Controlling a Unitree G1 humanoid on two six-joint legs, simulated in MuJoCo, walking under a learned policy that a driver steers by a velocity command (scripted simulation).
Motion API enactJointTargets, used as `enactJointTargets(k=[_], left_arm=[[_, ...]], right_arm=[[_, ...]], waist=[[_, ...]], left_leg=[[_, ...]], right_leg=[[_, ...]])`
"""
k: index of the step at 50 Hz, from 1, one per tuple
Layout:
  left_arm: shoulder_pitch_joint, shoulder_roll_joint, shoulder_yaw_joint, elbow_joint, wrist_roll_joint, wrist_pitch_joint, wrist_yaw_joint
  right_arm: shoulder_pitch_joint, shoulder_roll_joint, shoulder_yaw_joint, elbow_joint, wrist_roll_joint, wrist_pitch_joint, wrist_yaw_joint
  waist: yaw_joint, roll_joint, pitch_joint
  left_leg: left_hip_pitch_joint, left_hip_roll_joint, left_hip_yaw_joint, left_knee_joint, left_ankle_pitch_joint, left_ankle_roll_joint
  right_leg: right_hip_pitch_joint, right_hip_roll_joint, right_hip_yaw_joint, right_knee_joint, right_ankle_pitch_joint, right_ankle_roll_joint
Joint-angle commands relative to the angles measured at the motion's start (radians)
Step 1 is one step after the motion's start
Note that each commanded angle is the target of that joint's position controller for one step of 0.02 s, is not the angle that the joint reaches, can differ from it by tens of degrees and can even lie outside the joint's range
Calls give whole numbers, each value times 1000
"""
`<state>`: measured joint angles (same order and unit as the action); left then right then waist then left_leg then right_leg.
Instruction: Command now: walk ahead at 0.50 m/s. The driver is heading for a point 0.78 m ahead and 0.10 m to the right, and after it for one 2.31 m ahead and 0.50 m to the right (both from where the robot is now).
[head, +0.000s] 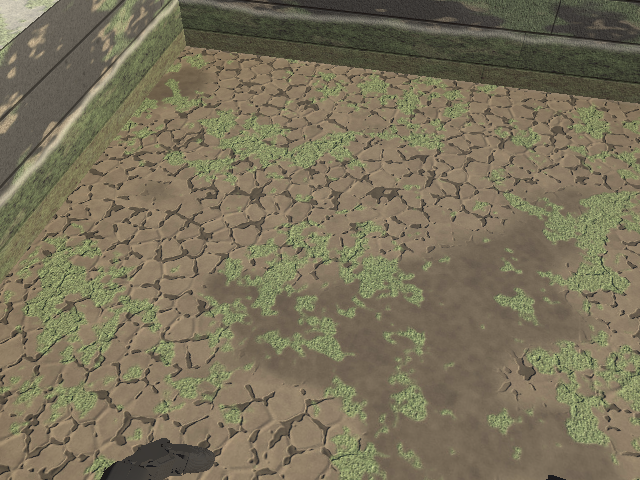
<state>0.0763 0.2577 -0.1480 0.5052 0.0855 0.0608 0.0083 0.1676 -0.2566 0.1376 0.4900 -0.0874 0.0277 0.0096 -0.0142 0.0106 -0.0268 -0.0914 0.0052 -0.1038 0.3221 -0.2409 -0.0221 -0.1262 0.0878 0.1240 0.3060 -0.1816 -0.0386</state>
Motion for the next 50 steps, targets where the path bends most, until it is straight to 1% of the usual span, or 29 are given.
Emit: enactJointTargets(k=[1, 2, 3, 6, 7, 8, 10, 11, 13, 14, 16, 19, 20, 22, 23, 24, 26, 27, 28, 31, 32, 34, 36, 37, 40, 47, 48, 49, 50], left_arm=[[-108, 87, 32, -98, 1, -17, 5], [-88, 95, 32, -105, -4, -16, 1], [-104, 88, 32, -93, 2, -17, 4], [-106, 87, 32, -96, 1, -17, 5], [-87, 96, 33, -103, -4, -16, 2], [-103, 88, 33, -92, 2, -18, 4], [-107, 87, 32, -96, 1, -17, 5], [-87, 94, 32, -103, -4, -16, 2], [-107, 87, 32, -96, 1, -17, 5], [-88, 94, 32, -104, -4, -16, 1], [-107, 87, 32, -96, 0, -17, 5], [-105, 88, 33, -93, 0, -17, 6], [-86, 95, 33, -102, -4, -16, 2], [-105, 87, 32, -94, 0, -18, 5], [-87, 93, 32, -102, -4, -16, 2], [-103, 86, 32, -90, 2, -17, 4], [-107, 86, 32, -94, 1, -17, 6], [-87, 94, 32, -102, -4, -16, 2], [-103, 87, 32, -89, 2, -17, 5], [-105, 86, 32, -92, 0, -17, 6], [-86, 95, 32, -100, -5, -16, 2], [-105, 86, 32, -93, 0, -17, 6], [-105, 86, 32, -91, 0, -17, 6], [-86, 95, 32, -99, -5, -16, 3], [-106, 84, 31, -94, 0, -17, 6], [-103, 87, 33, -88, 0, -17, 7], [-84, 95, 33, -96, -5, -16, 3], [-82, 94, 33, -94, -3, -16, 2], [-101, 85, 32, -87, 1, -17, 5]], right_arm=[[-71, -86, -30, -94, -1, -19, -3], [-66, -95, -31, -99, 5, -15, -3], [-63, -85, -31, -91, -1, -17, -4], [-68, -86, -31, -92, 0, -19, -3], [-64, -96, -32, -98, 6, -15, -3], [-60, -86, -32, -90, 0, -17, -4], [-67, -86, -31, -92, -1, -19, -3], [-63, -95, -32, -98, 5, -15, -3], [-65, -87, -31, -92, -1, -18, -3], [-63, -96, -32, -99, 5, -14, -3], [-65, -86, -31, -92, -2, -17, -3], [-64, -86, -32, -91, 0, -18, -3], [-59, -97, -33, -97, 6, -15, -3], [-62, -87, -32, -90, -1, -18, -4], [-60, -96, -33, -97, 5, -14, -4], [-57, -84, -32, -88, -1, -17, -5], [-64, -85, -31, -92, 0, -18, -4], [-59, -95, -32, -97, 5, -14, -4], [-56, -85, -32, -88, -1, -16, -5], [-61, -86, -32, -90, 0, -18, -4], [-58, -96, -33, -96, 6, -14, -4], [-59, -87, -32, -90, -1, -17, -4], [-60, -86, -32, -89, 0, -18, -4], [-56, -96, -33, -96, 6, -14, -4], [-60, -86, -31, -91, -2, -17, -5], [-56, -88, -33, -87, 1, -19, -4], [-52, -97, -34, -94, 7, -15, -4], [-46, -96, -34, -92, 6, -13, -6], [-49, -86, -33, -86, -2, -16, -6]], waist=[[-1, 2, -77], [6, -6, -84], [-6, -2, -88], [-1, 2, -79], [6, -7, -81], [-6, -3, -90], [-1, 2, -79], [6, -6, -84], [-2, 1, -78], [6, -5, -83], [-2, 3, -76], [-1, 0, -75], [6, -8, -82], [-2, 2, -80], [6, -5, -84], [-6, 0, -92], [-1, 2, -76], [6, -6, -82], [-6, -2, -87], [-1, 2, -78], [6, -7, -80], [-2, 1, -79], [-1, 2, -78], [6, -7, -80], [-2, 4, -79], [-1, -1, -79], [6, -8, -84], [2, -10, -96], [-7, -1, -94]], left_leg=[[-62, 72, -65, -35, 207, 16], [-53, 75, -65, -17, 263, 13], [-53, 72, -64, -33, 218, 15], [-60, 73, -65, -36, 207, 17], [-53, 74, -64, -18, 265, 13], [-51, 73, -65, -34, 220, 15], [-60, 72, -65, -37, 208, 16], [-51, 75, -64, -19, 264, 12], [-59, 73, -65, -36, 209, 15], [-52, 74, -64, -19, 264, 11], [-59, 72, -64, -37, 206, 15], [-59, 72, -65, -38, 208, 16], [-51, 75, -65, -20, 266, 11], [-57, 73, -64, -38, 211, 14], [-50, 74, -64, -21, 266, 10], [-48, 72, -64, -37, 218, 13], [-59, 72, -64, -39, 206, 14], [-50, 74, -64, -22, 263, 11], [-50, 71, -63, -38, 217, 13], [-57, 72, -64, -40, 207, 14], [-50, 74, -64, -22, 265, 10], [-56, 72, -64, -40, 210, 13], [-56, 72, -64, -41, 208, 14], [-49, 74, -63, -23, 266, 10], [-56, 71, -63, -41, 206, 12], [-54, 71, -64, -42, 213, 14], [-46, 74, -64, -25, 272, 9], [-38, 73, -62, -23, 285, 7], [-43, 71, -63, -41, 223, 10]], right_leg=[[101, -124, 123, -2, 263, -20], [111, -128, 118, 0, 328, -20], [108, -124, 124, 0, 281, -22], [102, -124, 125, -3, 263, -21], [110, -127, 119, -1, 331, -20], [110, -123, 125, 0, 285, -23], [104, -124, 125, -3, 267, -21], [112, -128, 120, -1, 332, -20], [104, -123, 125, -4, 269, -22], [112, -127, 120, -1, 332, -20], [102, -123, 126, -5, 266, -22], [100, -122, 127, -6, 264, -21], [111, -126, 121, -2, 334, -20], [106, -122, 127, -4, 273, -23], [114, -127, 122, -2, 336, -21], [112, -122, 128, -2, 284, -24], [102, -122, 128, -6, 265, -21], [111, -126, 122, -4, 330, -20], [108, -121, 128, -4, 282, -23], [102, -122, 129, -7, 265, -21], [110, -125, 123, -5, 333, -21], [105, -121, 129, -6, 272, -23], [103, -121, 130, -7, 267, -22], [111, -125, 124, -5, 334, -21], [106, -121, 129, -6, 270, -22], [105, -120, 131, -8, 273, -22], [115, -124, 126, -5, 343, -21], [123, -125, 125, 0, 368, -23], [117, -120, 131, -3, 298, -25]])
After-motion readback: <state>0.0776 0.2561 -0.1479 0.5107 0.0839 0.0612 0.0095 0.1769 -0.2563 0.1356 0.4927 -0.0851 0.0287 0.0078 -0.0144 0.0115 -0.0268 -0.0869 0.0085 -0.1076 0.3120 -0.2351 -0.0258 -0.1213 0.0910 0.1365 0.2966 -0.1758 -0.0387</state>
